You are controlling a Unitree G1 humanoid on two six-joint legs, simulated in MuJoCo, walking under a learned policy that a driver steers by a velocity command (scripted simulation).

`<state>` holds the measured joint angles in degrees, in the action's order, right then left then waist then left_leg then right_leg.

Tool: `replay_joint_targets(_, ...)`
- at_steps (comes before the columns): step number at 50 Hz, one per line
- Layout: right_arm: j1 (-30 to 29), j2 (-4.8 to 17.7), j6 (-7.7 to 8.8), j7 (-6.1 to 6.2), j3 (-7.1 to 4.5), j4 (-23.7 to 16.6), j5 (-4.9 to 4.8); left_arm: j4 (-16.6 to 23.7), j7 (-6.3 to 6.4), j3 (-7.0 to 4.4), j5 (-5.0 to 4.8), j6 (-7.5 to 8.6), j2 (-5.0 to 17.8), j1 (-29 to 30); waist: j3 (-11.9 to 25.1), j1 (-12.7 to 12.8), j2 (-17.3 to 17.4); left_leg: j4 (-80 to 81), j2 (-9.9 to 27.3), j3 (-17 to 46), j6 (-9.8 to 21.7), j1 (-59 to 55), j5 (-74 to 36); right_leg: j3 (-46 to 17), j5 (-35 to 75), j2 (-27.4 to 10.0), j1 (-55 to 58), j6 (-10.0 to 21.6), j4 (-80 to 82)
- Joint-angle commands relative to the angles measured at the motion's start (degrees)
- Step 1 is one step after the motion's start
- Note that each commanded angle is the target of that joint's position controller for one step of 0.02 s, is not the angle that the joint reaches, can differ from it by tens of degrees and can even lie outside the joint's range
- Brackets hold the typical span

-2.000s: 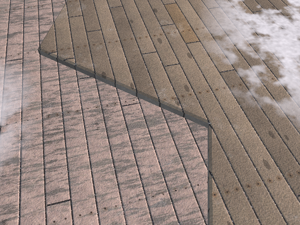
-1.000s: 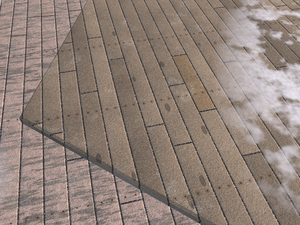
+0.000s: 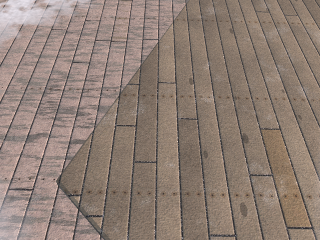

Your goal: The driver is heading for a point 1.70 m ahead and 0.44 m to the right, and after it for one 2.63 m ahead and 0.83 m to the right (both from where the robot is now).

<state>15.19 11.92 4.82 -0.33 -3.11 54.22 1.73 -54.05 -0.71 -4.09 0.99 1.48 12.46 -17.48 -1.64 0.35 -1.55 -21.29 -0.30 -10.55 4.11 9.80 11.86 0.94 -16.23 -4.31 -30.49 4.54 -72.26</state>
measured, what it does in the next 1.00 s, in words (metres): climbs, turning right: right foot 0.05 m higher, then left foot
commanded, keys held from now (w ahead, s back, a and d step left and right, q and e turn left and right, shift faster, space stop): w+e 0.48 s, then w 0.52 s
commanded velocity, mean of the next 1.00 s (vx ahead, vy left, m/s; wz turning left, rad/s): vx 0.50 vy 0.00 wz -0.36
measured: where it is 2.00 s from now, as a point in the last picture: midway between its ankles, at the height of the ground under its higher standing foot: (231, 133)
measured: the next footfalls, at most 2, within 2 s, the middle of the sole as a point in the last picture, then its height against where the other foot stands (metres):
right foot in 0.36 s outside the picture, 0.05 m higher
left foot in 0.96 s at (187, 189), level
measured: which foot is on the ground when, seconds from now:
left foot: down 0.00-0.36, up 0.38-0.94, down 0.96-1.00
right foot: up 0.00-0.34, down 0.36-0.98, up 1.00-1.00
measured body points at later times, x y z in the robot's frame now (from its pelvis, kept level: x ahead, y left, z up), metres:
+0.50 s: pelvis +0.25 -0.08 +0.01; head +0.28 -0.08 +0.46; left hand +0.43 +0.14 -0.11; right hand +0.28 -0.35 -0.11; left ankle +0.19 +0.09 -0.59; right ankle +0.30 -0.13 -0.70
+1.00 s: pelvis +0.54 -0.13 +0.02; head +0.57 -0.14 +0.47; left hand +0.62 +0.13 -0.11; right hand +0.63 -0.43 -0.06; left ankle +0.67 -0.10 -0.70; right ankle +0.31 -0.13 -0.66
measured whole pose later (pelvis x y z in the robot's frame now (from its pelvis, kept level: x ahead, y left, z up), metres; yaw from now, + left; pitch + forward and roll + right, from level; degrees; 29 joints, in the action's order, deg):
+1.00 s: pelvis +0.54 -0.13 +0.02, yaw -24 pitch +2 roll +0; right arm 5.0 13.5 3.4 -0.8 -1.9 40.0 2.5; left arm -51.1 0.5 -2.7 0.2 4.0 14.8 -25.9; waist -2.2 3.2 -0.5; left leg -32.5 -1.1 -4.8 4.3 26.9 6.8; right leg -3.8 -24.5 5.2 -1.5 5.0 -41.4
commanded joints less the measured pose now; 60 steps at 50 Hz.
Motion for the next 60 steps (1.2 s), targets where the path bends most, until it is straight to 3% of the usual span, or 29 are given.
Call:
replay_joint_targets(1, 3.5, 4.2, 1.73, 0.27, -0.61, -0.8, -0.29, 2.5, -0.35, -0.51, 0.47, -1.14, 0.3, -1.4, -1.5, 1.0, 5.8, 12.4, 16.8, 10.6, 3.7, -2.6, -7.3, -1.2, 4.0, -2.0, -10.6, 0.1, -8.0)
replay_joint_targets(7, 11.8, 4.0, 1.34, 1.33, -0.01, 2.2, 1.07, 8.3, -0.46, 0.24, 1.05, -1.94, -0.7, 11.3, -4.6, -0.2, 4.0, 11.9, 18.0, 5.6, 3.8, -9.0, -10.1, -1.1, 3.2, -1.8, -27.9, -0.4, -13.5)
replay_joint_targets(10, 12.5, 4.6, 1.23, 1.85, 0.23, 1.9, 0.58, 11.4, -1.28, 1.27, 1.27, -1.71, -1.4, 16.7, -6.4, -0.4, 5.0, 13.1, 17.5, 0.2, 3.2, -9.4, -15.7, 1.5, 3.0, -2.7, -26.5, 0.4, -0.6)
replay_joint_targets(13, 12.9, 5.7, 0.75, 2.52, 0.12, 1.9, 0.02, 13.2, -2.09, 2.09, 1.22, -1.41, -1.9, 20.3, -6.8, -1.2, 5.6, 11.9, 16.5, -5.2, 3.1, -10.2, -32.2, 9.4, -1.1, 0.2, -16.8, 2.6, 13.0)
replay_joint_targets(15, 12.1, 8.6, 0.58, 2.67, -0.5, 1.6, -0.21, 12.3, -1.81, 1.76, 0.47, -1.46, -1.0, 14.6, -1.8, 1.7, 8.1, 1.9, 16.8, -7.9, 2.7, -12.6, -63.1, 13.8, -3.8, 5.8, -4.9, 5.5, 18.6)
replay_joint_targets(17, 9.9, 12.6, 0.12, 1.91, -1.65, 0.1, -0.87, 9.8, -1.33, 0.23, -0.16, -0.93, 2.7, 1.2, 7.5, 7.4, 10.8, -18.4, 18.3, -7.5, 2.6, -12.0, -70.9, 11.7, -6.4, 10.5, 11.1, 8.8, 24.9)
replay_joint_targets(18, 8.5, 12.7, 0.15, 1.33, -1.82, -1.4, -1.57, 7.9, -0.92, -1.57, 0.49, -0.32, 6.7, -5.8, 12.5, 11.3, 7.1, -34.0, 16.7, -7.4, 0.5, -3.3, -54.0, 4.0, -4.5, 9.5, 25.0, 10.6, 34.2)
replay_joint_targets(19, 7.3, 5.4, 0.55, 0.12, -0.61, -7.5, -2.19, 8.6, -0.22, -4.55, -0.4, -0.97, 16.7, -4.0, 17.5, 7.7, -14.5, -64.1, 1.6, -5.6, -4.8, 23.3, 4.7, -34.7, -10.4, -8.5, 41.2, 20.1, 48.4)
replay_joint_targets(20, 2.3, 7.8, 1.76, -0.91, -0.81, -10.4, -1.07, 10.3, 0.34, -4.69, -0.28, -1.7, 17.4, -2.5, 20.6, 6.9, -3.8, -70.2, -0.2, 11.8, -4.3, 30.7, 8.9, -49.8, -8.1, -13.3, 41.4, 20.6, 57.4)
replay_joint_targets(22, 0.5, 5.4, 2.16, -0.85, -0.39, -11.2, -1.51, 8.0, 1.28, -3.21, 0.22, -0.98, 11.6, 0.0, 5.2, 2.6, 5.3, -64.4, 4.8, 12.6, -3.5, 33.0, 4.6, -36.0, 1.4, -12.3, 26.5, 16.6, 55.9)
replay_joint_targets(23, 0.4, 4.3, 1.59, -0.33, -0.19, -11.8, -0.78, 7.7, 1.52, -2.58, 0.06, -0.04, 9.2, 1.8, 2.2, 0.0, 6.1, -59.4, 6.9, 13.4, -3.6, 30.7, 4.8, -29.4, 8.4, -8.8, 20.8, 14.3, 55.0)
replay_joint_targets(25, 4.5, 4.1, -0.86, 0.15, -0.14, -11.2, 0.32, 8.5, 1.27, -1.44, 0.03, 1.21, 5.8, 5.0, 2.6, -3.2, 3.7, -55.9, 7.5, 13.5, -4.1, 24.8, 4.9, -20.3, 15.1, -4.3, 14.7, 12.7, 56.0)
replay_joint_targets(28, 1.6, 4.6, -2.79, -0.25, -0.19, -12.8, 0.93, 7.4, 0.81, -1.36, -0.79, 3.04, 6.9, 1.4, 2.5, -3.0, 2.7, -48.7, 8.3, 12.4, -4.5, 27.2, 2.7, -15.2, 17.4, -1.8, 16.0, 11.9, 59.1)
replay_joint_targets(30, -2.1, 4.4, -3.3, -0.78, 0.13, -13.7, 0.86, 8.0, 0.79, -1.23, -0.83, 3.03, 7.3, -0.9, 1.4, -1.1, 1.8, -40.1, 8.3, 10.0, -5.5, 28.0, -1.0, -12.8, 18.0, -0.9, 17.3, 10.5, 61.8)
replay_joint_targets(36, -12.5, 5.0, -3.41, -1.28, 0.15, -16.8, 0.46, 7.4, 0.68, -0.96, -1.06, 3.64, 8.6, -8.3, 1.2, 3.7, -1.1, -25.6, 6.9, 9.4, -5.6, 34.2, -11.3, -11.9, 27.6, -2.9, 32.0, 6.8, 62.3)
replay_joint_targets(41, -19.0, 5.4, -2.88, -1.92, 0.37, -19.4, 0.13, 6.7, 1.17, -0.5, -0.28, 3.52, 8.9, -11.4, -1.8, 5.6, -2.0, -17.7, 4.6, 7.7, -3.9, 34.9, -10.4, -11.7, 32.1, -4.8, 38.0, 7.3, 60.9)
replay_joint_targets(44, -18.0, 5.9, -2.25, -2.09, 0.25, -20.0, -0.24, 6.2, 1.6, -0.48, 0.16, 3.51, 10.0, -10.4, -2.6, 3.8, -2.8, -12.3, 2.4, 7.0, -1.3, 28.3, -7.1, -10.8, 40.6, -6.0, 38.5, 6.4, 58.4)
replay_joint_targets(46, -10.1, 7.2, -2.0, -1.1, -0.51, -17.6, -0.38, 6.1, 1.72, -0.59, 0.25, 3.73, 11.3, -8.6, 0.9, 0.0, -3.8, -9.8, -1.7, 5.5, 1.0, 15.3, -2.8, -9.2, 58.0, -5.4, 36.7, 4.6, 50.8)
replay_joint_targets(47, -2.2, 8.4, -1.68, -0.34, -1.22, -15.1, -0.39, 5.8, 1.61, -0.65, 0.32, 3.61, 11.8, -7.8, 4.9, -3.7, -2.5, -6.8, -3.2, 4.9, 2.3, 6.6, -3.3, -7.9, 61.4, -4.0, 36.0, 3.7, 41.6)
replay_joint_targets(48, 6.5, 10.0, -1.08, 0.47, -1.89, -13.0, 0.51, 6.3, 1.58, -0.35, -0.1, 3.71, 11.3, -7.3, 10.1, -7.8, -1.1, -5.2, 1.2, 8.9, 4.3, -7.3, -4.9, -6.6, 51.4, -2.3, 28.2, 3.0, 29.7)
replay_joint_targets(49, 13.2, 16.6, -0.74, 1.05, -3.46, -12.7, 2.29, 8.7, 1.14, 1.01, -2.07, 3.86, 6.0, -11.3, 19.2, -7.3, 9.7, -5.1, 18.0, 31.7, 10.4, -25.3, 0.6, -3.2, 25.5, 4.9, 10.7, 0.3, 8.1)
replay_joint_targets(50, 12.0, 15.9, -1.22, 0.13, -3.47, -12.0, 0.86, 8.2, 1.24, 0.66, -1.59, 3.72, 7.3, -13.4, 21.5, -5.2, 14.9, 3.2, 25.1, 52.4, 14.6, -26.6, -4.3, -4.5, -11.8, 12.1, 0.5, 0.0, -4.0)
replay_joint_targets(51, 6.0, 12.6, -1.54, -0.3, -2.68, -12.6, -0.53, 8.7, 1.28, 0.26, -0.19, 3.39, 8.8, -8.9, 11.9, -3.1, 6.6, 4.2, 22.3, 45.1, 13.5, -18.0, 0.0, -7.9, -7.6, 7.7, -3.2, 0.3, -6.3)
replay_joint_targets(52, 2.2, 9.0, -1.44, -0.53, -1.71, -12.9, -0.8, 9.3, 0.79, 0.64, 0.11, 3.55, 8.2, -5.4, 6.2, -2.2, 2.9, 5.9, 20.1, 37.2, 12.2, -10.6, -0.2, -7.3, -4.2, 5.4, -3.6, 0.2, -3.4)
replay_joint_targets(53, 0.9, 7.3, -1.16, -0.55, -1.11, -12.4, -0.53, 9.7, 0.35, 0.84, 0.14, 3.29, 7.3, -3.9, 2.9, -1.1, 2.5, 8.0, 17.0, 31.4, 10.2, -5.6, -2.5, -6.3, -2.6, 3.4, -2.7, 0.3, 0.1)
replay_joint_targets(54, 0.6, 6.2, -0.82, -0.42, -0.58, -11.5, -0.81, 9.9, -0.07, 0.95, 0.78, 2.48, 6.8, -3.9, 1.1, 0.4, 3.3, 9.8, 14.1, 26.9, 8.1, -1.6, -3.9, -5.6, -1.5, 2.0, -1.0, -0.1, 2.7)
replay_joint_targets(55, 0.9, 6.6, -0.34, -0.33, -0.56, -11.0, -0.86, 9.3, -0.44, 1.22, 1.06, 1.72, 6.1, -5.8, 1.4, 1.3, 5.8, 11.0, 13.6, 24.9, 8.3, 0.4, -6.4, -4.9, -1.0, 1.5, 1.0, -0.7, 4.1)
replay_joint_targets(57, 3.3, 7.2, 0.69, -0.51, -0.72, -9.4, -1.28, 9.3, -0.83, 1.35, 1.49, 1.0, 5.8, -5.1, 0.8, 1.5, 5.5, 12.6, 12.5, 21.8, 8.9, 0.9, -11.3, -3.5, 0.2, 0.6, -0.3, -1.7, 6.2)
replay_joint_targets(60, 5.9, 8.1, 1.05, -0.63, -0.86, -7.8, -1.41, 11.6, -1.19, 1.63, 1.4, 0.86, 5.5, 2.2, -1.5, 0.4, 4.7, 15.3, 11.1, 18.3, 8.9, -0.7, -13.0, -1.5, 6.3, -1.8, -6.5, -3.1, 13.0)
Velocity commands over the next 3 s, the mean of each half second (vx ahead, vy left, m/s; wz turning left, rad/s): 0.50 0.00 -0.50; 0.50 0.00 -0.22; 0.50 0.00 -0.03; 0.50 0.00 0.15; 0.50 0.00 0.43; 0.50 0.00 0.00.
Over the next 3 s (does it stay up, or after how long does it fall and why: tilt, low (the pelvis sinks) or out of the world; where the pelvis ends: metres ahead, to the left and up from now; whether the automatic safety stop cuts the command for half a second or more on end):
stays up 1.56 -0.46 0.05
